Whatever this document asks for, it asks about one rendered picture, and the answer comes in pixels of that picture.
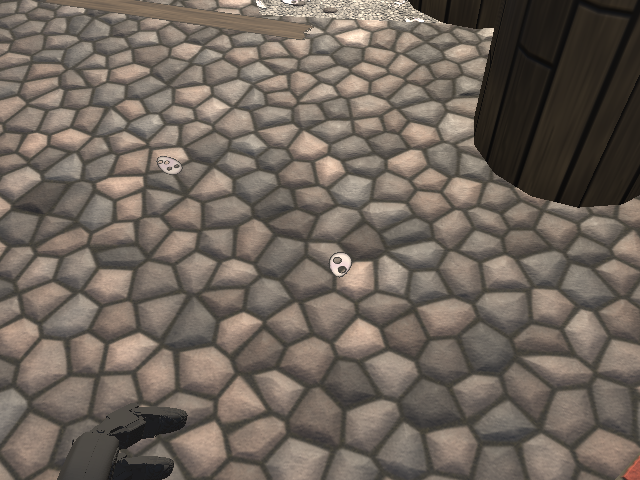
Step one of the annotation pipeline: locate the robot left hand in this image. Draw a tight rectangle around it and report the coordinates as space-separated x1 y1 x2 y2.
57 403 188 480

